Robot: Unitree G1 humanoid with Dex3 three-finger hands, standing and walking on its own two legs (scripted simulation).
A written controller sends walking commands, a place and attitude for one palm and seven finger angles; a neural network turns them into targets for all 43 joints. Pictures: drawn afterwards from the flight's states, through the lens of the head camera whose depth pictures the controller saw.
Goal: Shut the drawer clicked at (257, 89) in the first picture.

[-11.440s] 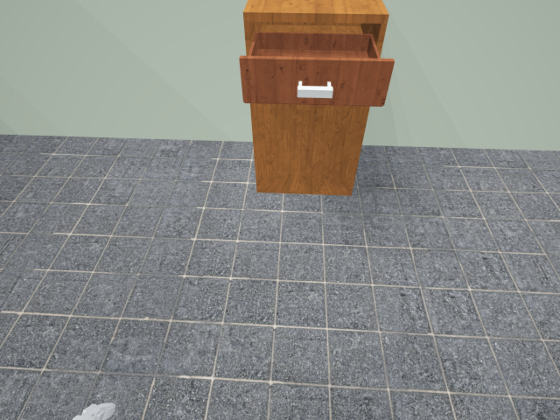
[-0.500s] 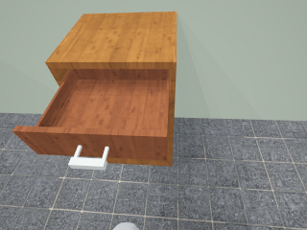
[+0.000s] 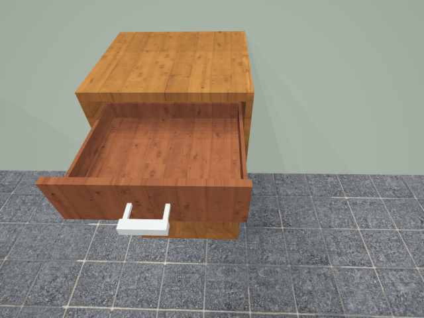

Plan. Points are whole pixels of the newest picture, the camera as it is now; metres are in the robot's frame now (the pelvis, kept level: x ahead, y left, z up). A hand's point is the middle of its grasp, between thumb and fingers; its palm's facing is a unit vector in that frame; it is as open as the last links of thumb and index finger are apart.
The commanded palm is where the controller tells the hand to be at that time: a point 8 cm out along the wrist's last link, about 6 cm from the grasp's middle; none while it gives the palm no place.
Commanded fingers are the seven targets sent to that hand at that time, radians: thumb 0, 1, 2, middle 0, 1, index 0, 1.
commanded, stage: come to a stop and stand still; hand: left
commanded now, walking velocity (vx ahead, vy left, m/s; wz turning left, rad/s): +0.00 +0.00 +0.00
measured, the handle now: (145, 217) +0.32 +0.17 -0.01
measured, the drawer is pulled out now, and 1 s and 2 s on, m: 0.30 0.30 0.30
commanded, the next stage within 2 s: look again from close up in 1.22 s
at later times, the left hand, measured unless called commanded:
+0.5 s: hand out of the picture +0.01 +0.20 -0.17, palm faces +0.05 -0.98 -0.21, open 7.3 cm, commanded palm none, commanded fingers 0.00 0.90 0.90 -0.20 -0.30 -0.20 -0.30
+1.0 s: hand out of the picture +0.03 +0.16 -0.17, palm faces +0.04 -0.98 -0.20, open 7.3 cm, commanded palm none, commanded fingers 0.00 0.90 0.90 -0.20 -0.30 -0.20 -0.30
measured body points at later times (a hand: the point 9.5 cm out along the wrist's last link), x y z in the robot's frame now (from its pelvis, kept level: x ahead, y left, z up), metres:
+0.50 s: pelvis +0.02 +0.03 +0.00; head +0.03 +0.01 +0.45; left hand +0.01 +0.25 -0.15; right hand -0.01 -0.19 -0.17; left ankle -0.05 +0.06 -0.73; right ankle +0.04 -0.09 -0.73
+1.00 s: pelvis +0.03 +0.00 +0.00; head +0.05 -0.01 +0.45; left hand +0.03 +0.22 -0.15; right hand +0.03 -0.22 -0.16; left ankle -0.05 +0.06 -0.73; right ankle +0.04 -0.09 -0.73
